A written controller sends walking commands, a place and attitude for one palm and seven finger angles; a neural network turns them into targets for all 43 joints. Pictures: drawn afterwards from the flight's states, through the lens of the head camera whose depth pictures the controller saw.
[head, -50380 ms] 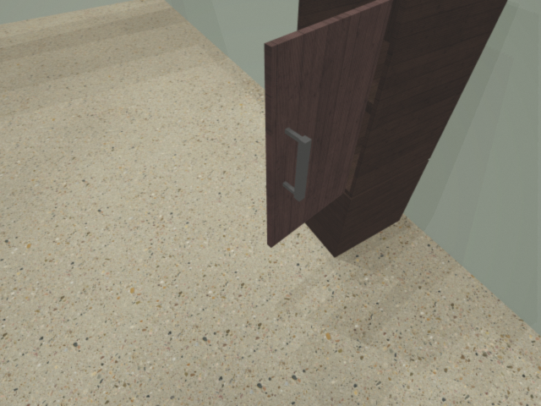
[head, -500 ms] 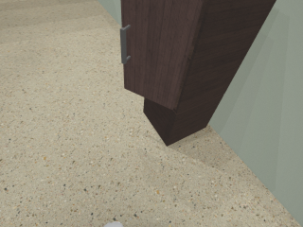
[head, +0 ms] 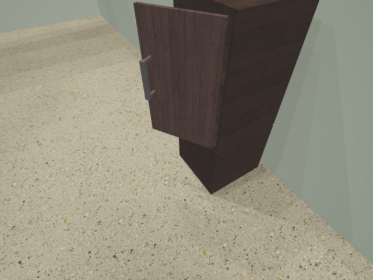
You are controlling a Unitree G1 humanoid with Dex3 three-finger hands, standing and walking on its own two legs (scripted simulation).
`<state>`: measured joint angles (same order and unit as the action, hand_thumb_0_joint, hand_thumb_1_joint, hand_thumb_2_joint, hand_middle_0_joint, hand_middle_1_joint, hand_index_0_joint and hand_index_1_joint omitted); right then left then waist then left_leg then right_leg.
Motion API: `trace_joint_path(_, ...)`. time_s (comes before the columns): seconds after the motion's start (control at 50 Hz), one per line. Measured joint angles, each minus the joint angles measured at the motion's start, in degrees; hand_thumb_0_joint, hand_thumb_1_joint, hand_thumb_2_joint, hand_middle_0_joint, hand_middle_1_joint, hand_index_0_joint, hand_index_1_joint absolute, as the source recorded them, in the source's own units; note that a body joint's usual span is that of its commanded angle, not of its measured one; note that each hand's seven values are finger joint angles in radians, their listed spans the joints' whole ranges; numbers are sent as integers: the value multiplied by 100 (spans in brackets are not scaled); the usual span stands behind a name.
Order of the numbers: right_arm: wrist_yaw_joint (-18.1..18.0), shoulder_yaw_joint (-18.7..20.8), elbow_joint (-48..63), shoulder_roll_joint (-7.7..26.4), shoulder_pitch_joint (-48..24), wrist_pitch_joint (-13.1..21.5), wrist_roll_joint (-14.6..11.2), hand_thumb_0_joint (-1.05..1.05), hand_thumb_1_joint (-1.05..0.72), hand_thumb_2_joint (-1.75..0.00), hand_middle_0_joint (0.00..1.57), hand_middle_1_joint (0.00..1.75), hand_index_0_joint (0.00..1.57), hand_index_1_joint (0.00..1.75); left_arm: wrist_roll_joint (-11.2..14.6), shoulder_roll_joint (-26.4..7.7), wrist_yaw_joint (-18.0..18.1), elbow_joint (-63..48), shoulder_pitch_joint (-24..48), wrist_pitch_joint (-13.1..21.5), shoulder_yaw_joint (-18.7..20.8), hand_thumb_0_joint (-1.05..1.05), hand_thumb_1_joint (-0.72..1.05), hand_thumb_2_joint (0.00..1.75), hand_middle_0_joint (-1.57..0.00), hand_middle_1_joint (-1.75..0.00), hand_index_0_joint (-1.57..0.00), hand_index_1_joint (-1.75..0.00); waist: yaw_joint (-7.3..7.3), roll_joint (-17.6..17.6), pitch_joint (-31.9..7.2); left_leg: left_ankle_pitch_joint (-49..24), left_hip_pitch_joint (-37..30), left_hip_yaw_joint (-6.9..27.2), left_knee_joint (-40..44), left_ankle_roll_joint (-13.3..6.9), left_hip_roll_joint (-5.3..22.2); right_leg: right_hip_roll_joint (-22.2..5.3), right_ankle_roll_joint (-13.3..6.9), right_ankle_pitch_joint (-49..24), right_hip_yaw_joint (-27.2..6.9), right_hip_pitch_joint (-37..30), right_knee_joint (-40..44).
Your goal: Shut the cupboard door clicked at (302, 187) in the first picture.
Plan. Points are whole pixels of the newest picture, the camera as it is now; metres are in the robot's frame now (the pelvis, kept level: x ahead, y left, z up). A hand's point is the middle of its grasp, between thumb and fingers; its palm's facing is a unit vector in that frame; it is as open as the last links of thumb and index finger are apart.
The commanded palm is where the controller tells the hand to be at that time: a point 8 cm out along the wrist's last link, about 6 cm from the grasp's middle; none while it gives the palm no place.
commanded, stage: let the arm hang, fingers relaxed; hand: left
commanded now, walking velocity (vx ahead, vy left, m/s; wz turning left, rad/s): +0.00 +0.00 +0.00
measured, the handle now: (148, 78) +0.86 +0.20 -0.02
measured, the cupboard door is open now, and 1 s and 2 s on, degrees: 32 32 32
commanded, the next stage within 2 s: look to check the result in 0.22 s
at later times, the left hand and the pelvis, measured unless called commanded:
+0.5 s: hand out of the picture -0.05 +0.14 -0.18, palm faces +0.06 -0.98 -0.18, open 7.4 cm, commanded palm none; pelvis +0.01 -0.01 +0.00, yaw +0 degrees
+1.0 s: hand out of the picture -0.04 +0.15 -0.18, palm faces +0.05 -0.98 -0.18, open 7.4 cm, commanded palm none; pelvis +0.01 -0.01 +0.00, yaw +0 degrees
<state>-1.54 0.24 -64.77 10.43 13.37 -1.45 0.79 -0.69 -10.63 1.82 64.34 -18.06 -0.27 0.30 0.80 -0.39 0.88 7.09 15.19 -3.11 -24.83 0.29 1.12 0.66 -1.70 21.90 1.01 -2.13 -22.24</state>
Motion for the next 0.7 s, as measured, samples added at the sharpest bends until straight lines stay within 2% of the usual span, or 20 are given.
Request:
trace_joint_path(0.28, -70, -20, -53, -211, 239, 16, 8, 1, -91, -90, 20, 30, 20, 30, 7, 396, 48, 11, -165, -1, -10, 0, 90, 90, -20, -30, -20, -30, 2, 116, 83, 148, 65, 48, -166, 96, 103, 110, -89, 43, 13, -36, 46)
trace_joint_path(0.7, -125, -3, -35, -251, 209, -3, -16, 1, -92, -90, 20, 30, 20, 30, 2, 410, 108, 134, -539, -15, 32, 0, 91, 90, -19, -30, -20, -30, -71, 113, 141, 304, 28, 24, -337, 111, 134, 127, -101, 129, -19, -115, -13)
